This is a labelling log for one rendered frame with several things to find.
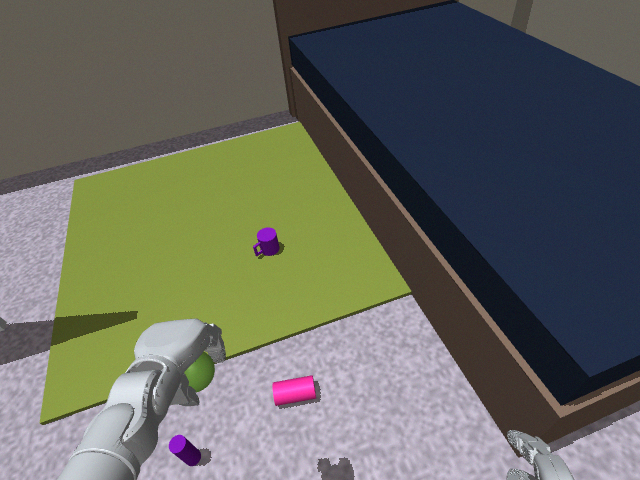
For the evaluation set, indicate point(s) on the bed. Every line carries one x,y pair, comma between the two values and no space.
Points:
501,175

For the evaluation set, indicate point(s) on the left robot arm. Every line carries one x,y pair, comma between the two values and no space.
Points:
123,435

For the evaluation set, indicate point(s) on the left robot hand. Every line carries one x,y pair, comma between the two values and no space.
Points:
182,342

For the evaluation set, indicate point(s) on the right robot hand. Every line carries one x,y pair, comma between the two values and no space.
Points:
537,453

